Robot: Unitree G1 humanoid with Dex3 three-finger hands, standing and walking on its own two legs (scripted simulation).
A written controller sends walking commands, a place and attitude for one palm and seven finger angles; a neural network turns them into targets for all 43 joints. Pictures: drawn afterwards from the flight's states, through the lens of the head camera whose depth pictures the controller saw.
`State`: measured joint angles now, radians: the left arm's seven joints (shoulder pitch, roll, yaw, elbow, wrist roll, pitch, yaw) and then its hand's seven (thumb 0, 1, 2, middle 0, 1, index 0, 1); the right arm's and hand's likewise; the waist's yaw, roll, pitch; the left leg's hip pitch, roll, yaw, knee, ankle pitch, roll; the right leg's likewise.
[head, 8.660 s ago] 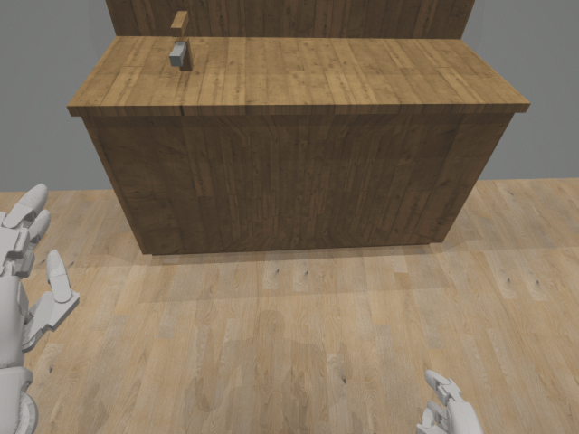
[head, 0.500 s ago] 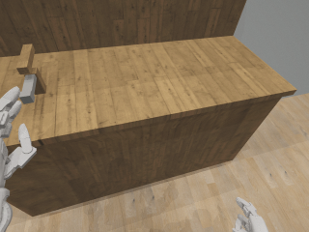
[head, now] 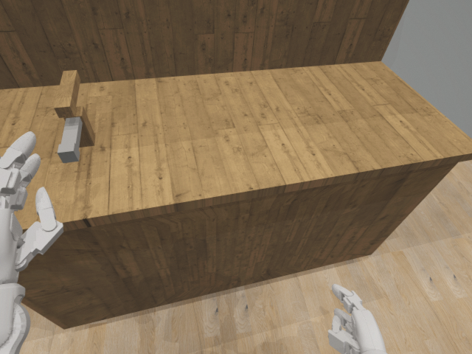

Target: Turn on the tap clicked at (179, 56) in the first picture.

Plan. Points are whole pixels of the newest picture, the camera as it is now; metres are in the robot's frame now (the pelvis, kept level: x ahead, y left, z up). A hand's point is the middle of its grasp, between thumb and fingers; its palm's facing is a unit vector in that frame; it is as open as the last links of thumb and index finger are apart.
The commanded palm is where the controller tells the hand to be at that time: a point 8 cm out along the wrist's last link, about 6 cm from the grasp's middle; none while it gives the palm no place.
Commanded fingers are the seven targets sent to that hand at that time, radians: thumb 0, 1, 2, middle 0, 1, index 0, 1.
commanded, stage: come to a stop and stand still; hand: left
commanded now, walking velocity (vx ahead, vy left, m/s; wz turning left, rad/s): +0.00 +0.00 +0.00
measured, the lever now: (68, 152) +0.42 +0.38 +0.07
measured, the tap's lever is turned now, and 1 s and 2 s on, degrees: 0 0 0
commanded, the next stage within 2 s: look again from close up in 0.02 s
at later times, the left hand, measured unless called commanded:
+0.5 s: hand (55, 234) +0.21 +0.25 +0.16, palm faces +0.41 -0.84 -0.34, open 7.4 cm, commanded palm +0.15 +0.28 +0.17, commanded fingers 0.00 0.90 0.90 -0.20 -0.30 -0.20 -0.30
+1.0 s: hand (53, 261) +0.18 +0.24 +0.15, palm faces +0.58 -0.77 -0.27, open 7.4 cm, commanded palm +0.14 +0.27 +0.16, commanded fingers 0.00 0.90 0.90 -0.20 -0.30 -0.20 -0.30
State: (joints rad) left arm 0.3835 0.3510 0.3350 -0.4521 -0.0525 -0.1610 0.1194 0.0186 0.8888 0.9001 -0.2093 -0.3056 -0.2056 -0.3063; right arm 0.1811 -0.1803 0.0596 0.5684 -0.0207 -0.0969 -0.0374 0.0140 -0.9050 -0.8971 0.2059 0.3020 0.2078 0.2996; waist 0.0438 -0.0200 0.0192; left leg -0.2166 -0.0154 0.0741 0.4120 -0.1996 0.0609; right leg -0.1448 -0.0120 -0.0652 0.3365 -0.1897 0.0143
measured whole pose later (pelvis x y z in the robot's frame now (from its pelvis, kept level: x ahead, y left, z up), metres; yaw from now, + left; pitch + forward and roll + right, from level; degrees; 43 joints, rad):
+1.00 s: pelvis -0.02 -0.06 -0.02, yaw +3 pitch -3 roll +0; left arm 0.28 0.35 0.40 -0.23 -0.12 -0.11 0.10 0.02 0.89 0.90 -0.21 -0.31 -0.21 -0.31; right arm 0.17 -0.25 0.03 0.71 -0.02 -0.15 -0.06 0.01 -0.91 -0.90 0.20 0.30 0.21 0.30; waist 0.08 0.02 0.00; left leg -0.28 0.02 0.00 0.58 -0.25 -0.01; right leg -0.21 0.04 -0.11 0.56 -0.31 -0.07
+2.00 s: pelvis -0.02 -0.05 -0.02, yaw +3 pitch -2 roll +0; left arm 0.47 0.22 0.23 -0.41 -0.18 -0.01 0.17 0.02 0.89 0.90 -0.20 -0.30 -0.20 -0.31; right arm 0.18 -0.22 0.06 0.68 -0.01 -0.27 -0.09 0.02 -0.90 -0.90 0.20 0.30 0.21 0.30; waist 0.08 0.05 -0.04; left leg -0.34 0.01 0.00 0.65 -0.28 0.00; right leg -0.28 0.02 -0.10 0.64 -0.34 -0.05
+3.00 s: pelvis -0.01 -0.07 -0.02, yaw +4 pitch -1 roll +0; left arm 0.45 0.20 0.26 -0.38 -0.23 0.05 0.16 0.02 0.89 0.90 -0.20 -0.30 -0.20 -0.31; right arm 0.19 -0.23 0.05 0.68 0.00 -0.26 -0.10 0.02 -0.91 -0.90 0.20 0.30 0.21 0.30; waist 0.08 0.05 -0.06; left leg -0.36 0.02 -0.02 0.67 -0.30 -0.02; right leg -0.29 0.03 -0.12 0.67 -0.37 -0.08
